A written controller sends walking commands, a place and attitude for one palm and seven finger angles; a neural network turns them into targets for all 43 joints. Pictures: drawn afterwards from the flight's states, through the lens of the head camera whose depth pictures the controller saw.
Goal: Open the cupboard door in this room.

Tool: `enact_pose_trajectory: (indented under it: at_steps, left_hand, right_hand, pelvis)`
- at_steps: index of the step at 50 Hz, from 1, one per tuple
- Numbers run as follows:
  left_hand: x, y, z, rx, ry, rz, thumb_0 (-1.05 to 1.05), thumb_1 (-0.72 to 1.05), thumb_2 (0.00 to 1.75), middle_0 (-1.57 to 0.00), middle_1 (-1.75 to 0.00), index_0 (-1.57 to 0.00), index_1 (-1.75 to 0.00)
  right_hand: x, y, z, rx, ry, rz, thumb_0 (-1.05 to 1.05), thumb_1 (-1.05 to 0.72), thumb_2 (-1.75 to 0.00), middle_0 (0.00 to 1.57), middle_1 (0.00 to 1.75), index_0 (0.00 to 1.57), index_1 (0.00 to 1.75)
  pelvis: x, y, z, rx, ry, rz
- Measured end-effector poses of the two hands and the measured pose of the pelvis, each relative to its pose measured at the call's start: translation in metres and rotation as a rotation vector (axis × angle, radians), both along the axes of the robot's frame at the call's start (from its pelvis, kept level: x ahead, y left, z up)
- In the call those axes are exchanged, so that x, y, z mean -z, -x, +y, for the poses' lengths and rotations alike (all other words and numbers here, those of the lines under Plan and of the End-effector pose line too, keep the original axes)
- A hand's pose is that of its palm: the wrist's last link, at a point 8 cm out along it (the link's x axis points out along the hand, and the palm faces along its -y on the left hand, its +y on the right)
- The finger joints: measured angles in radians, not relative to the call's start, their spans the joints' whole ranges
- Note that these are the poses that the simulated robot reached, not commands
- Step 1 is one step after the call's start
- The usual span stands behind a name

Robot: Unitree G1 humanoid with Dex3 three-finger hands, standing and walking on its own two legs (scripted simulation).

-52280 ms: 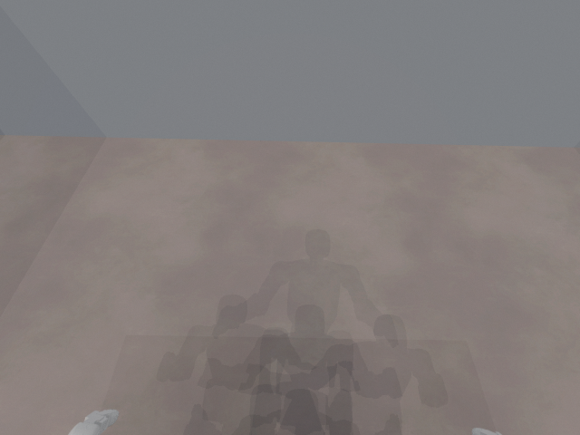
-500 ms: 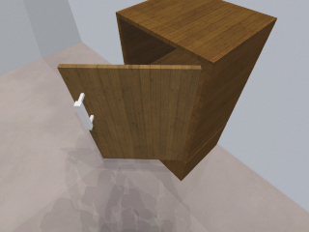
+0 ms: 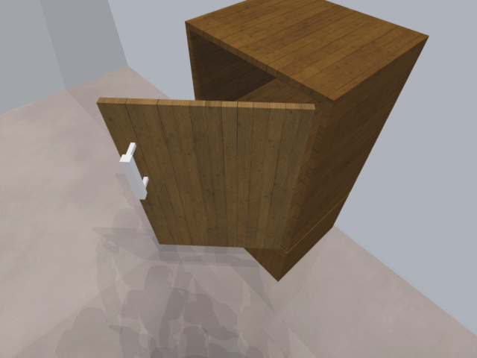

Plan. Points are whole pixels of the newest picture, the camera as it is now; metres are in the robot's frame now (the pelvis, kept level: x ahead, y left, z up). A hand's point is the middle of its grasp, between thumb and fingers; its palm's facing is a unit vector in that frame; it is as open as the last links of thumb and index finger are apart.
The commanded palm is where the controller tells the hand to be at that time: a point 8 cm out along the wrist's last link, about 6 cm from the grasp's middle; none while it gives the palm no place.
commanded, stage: look again from close up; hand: left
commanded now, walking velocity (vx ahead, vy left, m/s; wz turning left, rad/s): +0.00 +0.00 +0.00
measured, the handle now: (136, 171) +0.49 +0.28 -0.03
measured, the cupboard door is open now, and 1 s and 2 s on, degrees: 45 45 45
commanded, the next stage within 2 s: raise the hand with hooked fingers in 0.16 s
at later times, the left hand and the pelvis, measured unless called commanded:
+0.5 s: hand (123, 305) +0.20 +0.20 -0.01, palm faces +0.19 -0.98 -0.09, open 7.7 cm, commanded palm +0.10 +0.25 -0.07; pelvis -0.03 +0.02 -0.02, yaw +1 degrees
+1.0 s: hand (110, 335) +0.16 +0.23 -0.06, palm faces -0.09 -1.00 -0.02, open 10.5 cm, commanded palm +0.12 +0.30 -0.05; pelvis -0.09 +0.04 -0.10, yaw +1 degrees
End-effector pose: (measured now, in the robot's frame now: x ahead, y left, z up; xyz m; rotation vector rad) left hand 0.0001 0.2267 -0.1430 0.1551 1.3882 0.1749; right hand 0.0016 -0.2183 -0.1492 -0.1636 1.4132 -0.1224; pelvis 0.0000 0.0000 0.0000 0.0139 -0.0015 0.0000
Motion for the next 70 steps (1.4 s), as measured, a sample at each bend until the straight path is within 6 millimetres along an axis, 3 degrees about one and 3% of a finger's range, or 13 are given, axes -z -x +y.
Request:
enact_pose_trajectory:
  at_steps: [14,16,22,26,31,36,41,47,52,56,61,66,70]
  left_hand:
    - [0.000,0.005,0.005,-0.001,-0.003,0.008,0.00,0.91,0.90,-0.20,-0.30,-0.20,-0.30]
    - [-0.018,-0.018,0.015,-0.069,-0.027,-0.157,0.02,0.93,0.90,-0.20,-0.30,-0.20,-0.30]
    - [-0.118,-0.132,0.034,-0.038,-0.101,-0.897,0.02,0.88,0.87,-0.20,-0.34,-0.20,-0.33]
    - [-0.142,-0.168,0.021,0.056,0.019,-1.251,0.01,0.80,0.85,-0.20,-0.38,-0.20,-0.38]
    - [-0.107,-0.135,0.009,0.154,0.176,-1.370,0.00,0.69,0.80,-0.21,-0.45,-0.21,-0.44]
    - [-0.061,-0.082,0.033,0.070,0.118,-1.255,0.01,0.56,0.75,-0.23,-0.52,-0.23,-0.52]
    - [-0.084,-0.078,0.058,0.083,0.004,-1.405,0.01,0.44,0.71,-0.23,-0.60,-0.23,-0.59]
    - [-0.100,-0.128,0.053,0.280,0.135,-1.435,0.01,0.30,0.65,-0.24,-0.69,-0.24,-0.68]
    - [-0.087,-0.146,0.063,0.205,0.202,-1.232,0.01,0.19,0.60,-0.25,-0.76,-0.25,-0.75]
    - [-0.103,-0.138,0.084,0.119,0.093,-1.266,0.00,0.10,0.56,-0.26,-0.82,-0.26,-0.81]
    - [-0.112,-0.136,0.104,0.148,0.002,-1.362,0.00,-0.02,0.51,-0.26,-0.89,-0.26,-0.89]
    - [-0.095,-0.149,0.104,0.195,0.102,-1.309,0.00,-0.14,0.46,-0.27,-0.97,-0.27,-0.96]
    - [-0.102,-0.158,0.108,0.195,0.125,-1.305,0.00,-0.23,0.42,-0.28,-1.03,-0.28,-1.02]
  right_hand:
    - [0.000,0.011,0.010,0.006,-0.011,0.027,0.01,-0.92,-0.90,0.20,0.29,0.20,0.29]
    - [-0.003,0.001,0.005,0.003,0.016,-0.071,0.01,-0.93,-0.90,0.20,0.30,0.20,0.30]
    - [-0.015,-0.064,-0.013,-0.012,0.071,-0.476,0.02,-0.92,-0.90,0.20,0.30,0.20,0.29]
    - [-0.034,-0.109,-0.021,-0.055,0.098,-0.706,0.01,-0.92,-0.90,0.20,0.30,0.20,0.29]
    - [-0.050,-0.148,-0.023,-0.152,0.122,-0.881,0.01,-0.91,-0.90,0.20,0.29,0.20,0.29]
    - [-0.041,-0.166,-0.008,-0.230,0.126,-0.935,0.01,-0.91,-0.90,0.20,0.29,0.20,0.29]
    - [-0.010,-0.156,0.023,-0.271,0.078,-0.893,0.01,-0.91,-0.90,0.20,0.29,0.20,0.29]
    - [0.025,-0.111,0.053,-0.210,0.001,-0.768,0.01,-0.91,-0.90,0.20,0.30,0.21,0.30]
    - [0.027,-0.069,0.053,-0.099,0.008,-0.659,0.01,-0.90,-0.90,0.21,0.30,0.21,0.30]
    - [0.020,-0.051,0.041,-0.079,0.055,-0.614,0.01,-0.90,-0.90,0.21,0.30,0.21,0.30]
    - [0.018,-0.055,0.027,-0.135,0.110,-0.597,0.01,-0.90,-0.90,0.21,0.30,0.21,0.30]
    - [0.011,-0.077,0.020,-0.153,0.149,-0.639,0.01,-0.90,-0.90,0.21,0.30,0.21,0.30]
    - [-0.004,-0.095,0.025,-0.154,0.150,-0.698,0.01,-0.91,-0.90,0.20,0.30,0.20,0.30]
  pelvis:
    - [0.000,0.003,0.007,-0.002,0.005,0.010]
    - [0.001,0.006,0.010,0.010,0.009,0.009]
    - [0.010,0.020,0.021,-0.030,0.001,0.045]
    - [0.028,0.037,0.020,-0.010,-0.012,0.125]
    - [0.058,0.056,0.018,-0.001,-0.018,0.188]
    - [0.086,0.071,0.019,-0.021,0.003,0.217]
    - [0.102,0.082,0.023,-0.043,0.045,0.229]
    - [0.104,0.091,0.032,-0.044,0.071,0.239]
    - [0.090,0.087,0.042,-0.022,0.059,0.241]
    - [0.082,0.079,0.048,-0.013,0.053,0.245]
    - [0.085,0.076,0.053,-0.026,0.060,0.255]
    - [0.087,0.074,0.056,-0.028,0.066,0.259]
    - [0.081,0.068,0.056,-0.023,0.068,0.254]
